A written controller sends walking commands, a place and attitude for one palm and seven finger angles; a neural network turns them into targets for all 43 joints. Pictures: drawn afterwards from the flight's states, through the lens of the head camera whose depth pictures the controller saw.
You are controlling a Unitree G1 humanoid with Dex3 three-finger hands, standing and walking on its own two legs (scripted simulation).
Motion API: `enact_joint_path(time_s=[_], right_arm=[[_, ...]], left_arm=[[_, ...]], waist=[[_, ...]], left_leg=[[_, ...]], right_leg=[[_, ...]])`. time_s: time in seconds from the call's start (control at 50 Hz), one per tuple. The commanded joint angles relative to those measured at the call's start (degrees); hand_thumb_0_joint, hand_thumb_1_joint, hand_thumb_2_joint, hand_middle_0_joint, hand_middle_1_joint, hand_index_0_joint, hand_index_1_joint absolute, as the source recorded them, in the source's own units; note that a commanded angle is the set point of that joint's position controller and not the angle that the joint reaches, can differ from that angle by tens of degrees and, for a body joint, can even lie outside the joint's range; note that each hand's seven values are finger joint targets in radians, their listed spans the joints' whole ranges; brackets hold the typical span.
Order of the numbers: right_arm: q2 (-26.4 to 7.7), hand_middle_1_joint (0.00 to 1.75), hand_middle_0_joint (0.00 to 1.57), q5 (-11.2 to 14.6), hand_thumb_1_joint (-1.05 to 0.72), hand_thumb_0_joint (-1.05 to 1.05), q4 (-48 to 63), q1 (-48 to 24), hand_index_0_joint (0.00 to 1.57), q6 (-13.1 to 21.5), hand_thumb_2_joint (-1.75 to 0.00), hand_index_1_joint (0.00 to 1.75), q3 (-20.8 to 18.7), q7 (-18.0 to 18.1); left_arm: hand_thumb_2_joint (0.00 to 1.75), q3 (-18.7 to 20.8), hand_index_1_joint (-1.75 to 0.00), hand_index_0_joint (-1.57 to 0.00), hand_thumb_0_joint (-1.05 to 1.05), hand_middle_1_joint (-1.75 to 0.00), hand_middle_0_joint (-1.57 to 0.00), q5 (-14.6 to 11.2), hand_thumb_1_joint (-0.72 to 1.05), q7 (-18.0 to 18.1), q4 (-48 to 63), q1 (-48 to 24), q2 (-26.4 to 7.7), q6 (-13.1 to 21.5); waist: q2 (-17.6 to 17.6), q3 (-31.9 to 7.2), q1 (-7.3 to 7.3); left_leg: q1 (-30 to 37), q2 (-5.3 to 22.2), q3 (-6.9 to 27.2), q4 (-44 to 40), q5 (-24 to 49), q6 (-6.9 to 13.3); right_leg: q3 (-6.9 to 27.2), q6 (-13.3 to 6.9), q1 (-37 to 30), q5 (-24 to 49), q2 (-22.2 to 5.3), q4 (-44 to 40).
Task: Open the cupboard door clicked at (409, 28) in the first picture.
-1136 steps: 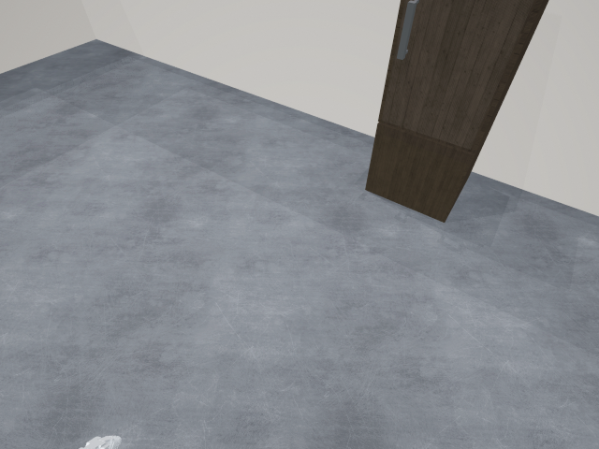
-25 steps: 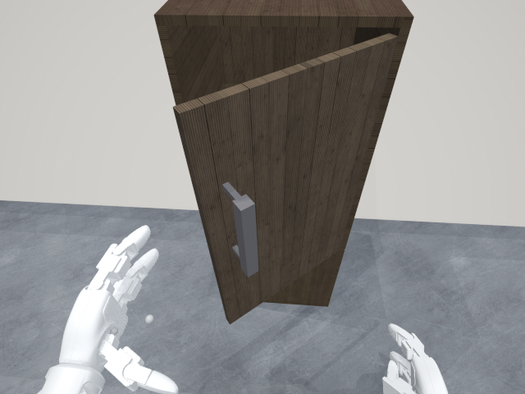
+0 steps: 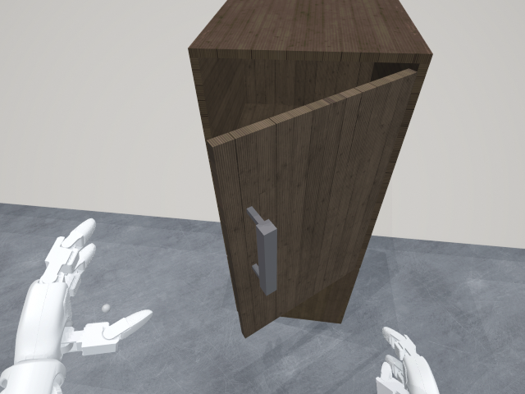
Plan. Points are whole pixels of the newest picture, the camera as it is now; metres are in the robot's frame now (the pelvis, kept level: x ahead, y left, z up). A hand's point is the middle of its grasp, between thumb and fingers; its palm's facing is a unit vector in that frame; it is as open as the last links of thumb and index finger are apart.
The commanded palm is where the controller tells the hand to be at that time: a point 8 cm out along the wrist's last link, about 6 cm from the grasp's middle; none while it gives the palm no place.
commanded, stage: draw the hand back to the body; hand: left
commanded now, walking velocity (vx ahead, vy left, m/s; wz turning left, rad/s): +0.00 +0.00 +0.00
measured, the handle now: (260, 252) +0.34 +0.05 +0.03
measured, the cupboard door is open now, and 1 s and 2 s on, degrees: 40 40 40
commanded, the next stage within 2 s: step back with the hand held close in 0.70 s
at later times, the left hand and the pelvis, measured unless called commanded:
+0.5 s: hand (67, 276) +0.20 +0.26 +0.16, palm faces +0.44 -0.81 -0.40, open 7.7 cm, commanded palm +0.15 +0.29 +0.18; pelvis +0.01 -0.01 +0.01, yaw -1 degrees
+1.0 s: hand (69, 278) +0.19 +0.25 +0.16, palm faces +0.40 -0.79 -0.46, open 7.4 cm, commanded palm +0.14 +0.29 +0.18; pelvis -0.01 -0.01 +0.01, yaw +0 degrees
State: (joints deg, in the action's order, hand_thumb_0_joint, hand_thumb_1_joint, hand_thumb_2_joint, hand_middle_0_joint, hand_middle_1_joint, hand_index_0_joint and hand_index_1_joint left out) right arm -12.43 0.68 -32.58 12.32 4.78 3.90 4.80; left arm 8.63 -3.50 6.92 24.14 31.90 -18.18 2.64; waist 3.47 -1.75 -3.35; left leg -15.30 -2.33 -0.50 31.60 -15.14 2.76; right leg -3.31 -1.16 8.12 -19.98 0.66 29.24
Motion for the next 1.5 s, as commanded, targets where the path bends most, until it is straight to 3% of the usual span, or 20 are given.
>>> enact_joint_path(time_s=[0.0, 0.06, 0.24, 0.3, 0.38, 0.56, 0.68, 0.78, 0.8, 0.82, 0.84, 0.9, 0.96, 1.04, 1.1, 1.18, 1.22, 1.36, 1.42, 1.48], right_arm=[[-6.29, 0.30, 0.20, -0.05, -0.90, 0.00, 8.76, -8.22, 0.20, 3.34, -0.90, 0.30, -3.02, 0.43], [-6.61, 0.30, 0.20, -0.14, -0.90, 0.00, 7.98, -8.44, 0.20, 3.12, -0.90, 0.30, -3.34, 0.26], [-6.47, 0.30, 0.20, 0.05, -0.90, 0.00, 7.01, -8.56, 0.20, 2.59, -0.90, 0.30, -4.15, -0.27], [-6.64, 0.30, 0.20, 0.02, -0.90, 0.00, 6.63, -8.72, 0.20, 2.41, -0.90, 0.30, -4.41, -0.22], [-7.00, 0.30, 0.20, 0.11, -0.90, 0.00, 6.58, -8.78, 0.20, 2.04, -0.90, 0.30, -4.76, -0.60], [-6.78, 0.30, 0.20, 0.06, -0.90, 0.00, 6.06, -9.21, 0.20, 2.85, -0.90, 0.30, -4.77, -0.22], [-6.50, 0.30, 0.20, 0.14, -0.90, 0.00, 5.93, -9.56, 0.20, 2.64, -0.90, 0.30, -4.86, -0.05], [-6.56, 0.30, 0.20, 0.03, -0.90, 0.00, 5.85, -9.44, 0.20, 3.04, -0.90, 0.30, -4.89, -0.16], [-6.65, 0.30, 0.20, 0.16, -0.90, 0.00, 6.00, -9.83, 0.20, 3.31, -0.90, 0.30, -4.84, -0.06], [-7.91, 0.30, 0.20, 0.35, -0.90, 0.00, 7.08, -8.23, 0.20, 1.95, -0.90, 0.30, -5.08, -0.08], [-7.27, 0.30, 0.20, -0.01, -0.90, 0.00, 5.71, -8.45, 0.20, 0.82, -0.90, 0.30, -5.27, -0.09], [-7.58, 0.30, 0.20, 0.18, -0.90, 0.00, 7.20, -7.88, 0.20, -1.37, -0.90, 0.30, -5.94, -0.36], [-7.82, 0.30, 0.20, 0.34, -0.90, 0.00, 8.00, -8.17, 0.20, -2.87, -0.90, 0.30, -6.34, -0.05], [-7.59, 0.30, 0.20, 0.67, -0.90, 0.00, 9.50, -7.86, 0.20, -3.72, -0.90, 0.30, -6.69, 0.37], [-7.54, 0.30, 0.20, 0.79, -0.90, 0.00, 10.02, -7.75, 0.20, -3.81, -0.90, 0.30, -6.79, 0.65], [-7.67, 0.30, 0.20, 0.64, -0.90, 0.00, 10.21, -7.68, 0.20, -3.39, -0.90, 0.30, -6.83, 0.72], [-7.94, 0.30, 0.20, 0.64, -0.90, 0.00, 10.22, -7.32, 0.20, -3.11, -0.90, 0.30, -6.92, 0.61], [-8.67, 0.30, 0.20, -0.12, -0.90, 0.00, 9.55, -7.01, 0.20, -1.00, -0.90, 0.30, -6.92, 0.76], [-8.68, 0.30, 0.20, -0.47, -0.90, 0.00, 9.62, -6.38, 0.20, -0.02, -0.90, 0.30, -6.64, 0.75], [-8.58, 0.30, 0.20, -0.64, -0.90, 0.00, 9.40, -6.27, 0.20, 1.00, -0.90, 0.30, -6.64, 0.88]], left_arm=[[0.68, 8.13, -0.30, -0.18, 0.00, -0.30, -0.18, 0.00, 0.37, 0.80, 11.68, -5.25, -8.18, 4.07], [0.72, 10.85, -0.30, -0.19, 0.00, -0.30, -0.19, 0.02, 0.48, 0.89, 11.04, -5.82, -9.94, 4.29], [0.86, 16.23, -0.30, -0.20, 0.00, -0.30, -0.20, -0.68, 0.80, 0.86, 12.30, -8.17, -12.45, 4.92], [0.90, 18.42, -0.30, -0.20, 0.00, -0.30, -0.20, -1.12, 0.90, 0.93, 10.87, -8.55, -13.62, 4.89], [0.90, 15.46, -0.30, -0.20, 0.00, -0.30, -0.20, -1.12, 0.90, 0.34, 8.21, -7.47, -10.61, 4.65], [0.90, 18.27, -0.30, -0.20, 0.00, -0.30, -0.20, -0.81, 0.90, 0.80, 11.11, -8.86, -14.32, 5.48], [0.90, 16.54, -0.30, -0.20, 0.00, -0.30, -0.20, -1.13, 0.90, 0.40, 9.65, -9.06, -12.13, 5.50], [0.90, 16.79, -0.30, -0.20, 0.00, -0.30, -0.20, -1.04, 0.90, 0.47, 10.38, -9.19, -12.59, 5.95], [0.90, 16.59, -0.30, -0.20, 0.00, -0.30, -0.20, -0.92, 0.90, 0.56, 13.45, -13.31, -13.43, 6.36], [0.90, 24.75, -0.30, -0.20, 0.00, -0.30, -0.20, -0.72, 0.90, 0.98, 15.02, -16.62, -21.12, 8.49], [0.90, 21.25, -0.30, -0.20, 0.00, -0.30, -0.20, -0.60, 0.90, 0.24, 8.66, -9.81, -16.05, 8.24], [0.90, 18.34, -0.30, -0.20, 0.00, -0.30, -0.20, -0.27, 0.90, -0.43, 8.02, -3.06, -12.45, 7.74], [0.90, 19.34, -0.30, -0.20, 0.00, -0.30, -0.20, -0.16, 0.90, 0.15, 10.88, -1.81, -14.08, 7.57], [0.90, 20.94, -0.30, -0.20, 0.00, -0.30, -0.20, -0.21, 0.90, 1.03, 14.38, -1.79, -16.21, 7.64], [0.90, 22.00, -0.30, -0.20, 0.00, -0.30, -0.20, -0.32, 0.90, 1.72, 16.17, -0.98, -17.22, 7.89], [0.90, 22.25, -0.30, -0.20, 0.00, -0.30, -0.20, -0.32, 0.90, 2.20, 16.72, 0.86, -17.00, 8.27], [0.90, 21.82, -0.30, -0.20, 0.00, -0.30, -0.20, -0.31, 0.90, 2.28, 16.01, 1.06, -16.29, 8.42], [0.90, 22.91, -0.30, -0.20, 0.00, -0.30, -0.20, 0.92, 0.90, 3.08, 16.65, -0.10, -16.89, 10.15], [0.90, 22.43, -0.30, -0.20, 0.00, -0.30, -0.20, 1.51, 0.90, 3.27, 17.35, -1.04, -15.87, 10.80], [0.90, 23.02, -0.30, -0.20, 0.00, -0.30, -0.20, 1.94, 0.90, 3.34, 18.77, -1.69, -15.88, 11.46]], waist=[[-0.51, -1.80, 0.44], [-2.07, -2.08, 0.00], [1.72, -2.84, -0.22], [-0.45, -2.54, -0.44], [-1.65, -0.48, 0.02], [1.18, -1.88, -0.53], [-0.30, -0.06, -0.03], [-0.17, -1.52, -0.22], [0.51, -2.44, -0.01], [-1.88, 2.90, 2.04], [-5.11, 1.88, 2.39], [-2.69, -1.93, 2.56], [-0.93, -4.63, 2.50], [-3.22, -6.39, 2.72], [-1.82, -7.31, 2.65], [1.18, -6.42, 2.70], [-0.17, -5.04, 2.97], [1.75, -0.22, 3.48], [2.58, -0.24, 3.53], [5.28, -1.62, 3.27]], left_leg=[[9.17, 3.04, 3.46, -7.36, 11.19, -1.35], [10.04, 3.27, 3.48, -8.33, 12.68, -1.47], [12.45, 3.27, 2.55, -8.94, 17.12, -1.64], [12.09, 3.17, 2.38, -9.07, 17.06, -1.49], [12.07, 3.17, 2.07, -9.45, 15.97, -1.21], [12.67, 2.74, 1.77, -8.87, 15.21, -1.19], [12.61, 2.74, 1.53, -9.22, 13.61, -1.01], [13.26, 2.64, 1.70, -9.29, 14.04, -0.97], [13.82, 2.57, 1.58, -9.09, 14.26, -0.89], [10.82, 3.86, 3.30, -6.35, 13.79, 0.59], [10.57, 3.89, 3.67, -4.71, 14.91, 0.67], [11.29, 4.63, 3.23, -4.56, 21.54, 0.46], [11.16, 5.46, 3.17, -5.02, 24.92, 0.31], [9.05, 6.34, 3.36, -4.42, 23.71, 0.09], [6.64, 6.87, 4.36, -4.93, 23.83, -0.04], [2.24, 7.84, 6.01, -6.55, 18.64, 0.17], [-0.77, 8.05, 6.75, -7.51, 12.01, 0.19], [-11.77, 8.55, 9.63, -11.97, -12.30, 0.90], [-15.89, 9.28, 10.99, -14.15, -16.26, 1.23], [-19.55, 10.65, 13.08, -17.41, -19.35, 1.88]], right_leg=[[1.54, -0.20, 3.56, 12.58, -0.50, -7.45], [1.46, -0.26, 1.86, 13.60, -0.22, -8.42], [1.81, -0.14, -0.30, 17.66, -0.37, -9.64], [1.84, -0.04, -0.88, 18.54, -0.35, -9.93], [1.84, 0.19, 0.00, 17.88, -0.35, -10.72], [2.41, 0.02, -0.52, 18.06, -0.58, -11.58], [2.50, 0.33, 0.38, 16.69, -0.55, -12.19], [2.60, 0.30, -0.41, 17.21, -0.66, -12.14], [2.77, 0.36, -0.33, 17.57, -0.68, -12.01], [6.33, 1.52, 5.00, 20.99, -3.22, -14.84], [6.21, 1.94, 4.62, 23.64, -4.37, -14.49], [4.64, 2.72, 3.16, 27.04, -4.33, -11.68], [4.29, 2.76, 2.43, 27.66, -4.18, -9.93], [5.20, 2.56, 2.48, 26.60, -4.11, -8.10], [5.23, 1.92, 0.97, 25.86, -3.95, -6.03], [5.51, 1.71, 0.93, 20.33, -3.32, -5.03], [5.85, 1.62, 1.54, 15.40, -2.97, -5.44], [7.30, 0.76, 2.43, -1.36, -2.21, -6.88], [6.48, 0.83, -0.07, -3.05, -0.86, -4.39], [5.07, 0.99, -4.90, 0.43, 1.09, 0.67]])
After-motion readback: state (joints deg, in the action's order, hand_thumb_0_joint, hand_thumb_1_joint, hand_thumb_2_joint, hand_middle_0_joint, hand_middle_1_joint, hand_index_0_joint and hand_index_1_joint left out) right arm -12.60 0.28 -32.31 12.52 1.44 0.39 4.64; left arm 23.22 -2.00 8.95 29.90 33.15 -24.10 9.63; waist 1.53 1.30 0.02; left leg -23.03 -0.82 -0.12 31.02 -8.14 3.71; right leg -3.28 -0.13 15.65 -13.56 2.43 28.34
